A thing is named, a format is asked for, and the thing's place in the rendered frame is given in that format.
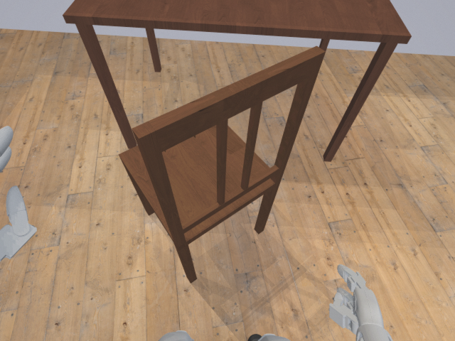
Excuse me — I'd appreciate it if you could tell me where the right robot hand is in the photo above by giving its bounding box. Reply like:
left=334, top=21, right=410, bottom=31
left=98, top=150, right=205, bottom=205
left=329, top=264, right=384, bottom=335

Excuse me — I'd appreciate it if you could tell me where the chair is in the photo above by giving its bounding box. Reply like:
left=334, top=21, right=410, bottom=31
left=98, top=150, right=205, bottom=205
left=119, top=46, right=326, bottom=283

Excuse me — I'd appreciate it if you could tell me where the left robot hand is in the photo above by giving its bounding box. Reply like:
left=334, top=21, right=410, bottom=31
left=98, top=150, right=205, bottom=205
left=0, top=126, right=37, bottom=262

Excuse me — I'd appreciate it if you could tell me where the table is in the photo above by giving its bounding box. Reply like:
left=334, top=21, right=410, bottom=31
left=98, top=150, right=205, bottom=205
left=63, top=0, right=412, bottom=162

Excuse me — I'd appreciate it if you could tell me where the robot right forearm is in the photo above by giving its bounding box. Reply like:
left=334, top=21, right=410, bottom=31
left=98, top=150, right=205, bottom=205
left=356, top=324, right=393, bottom=341

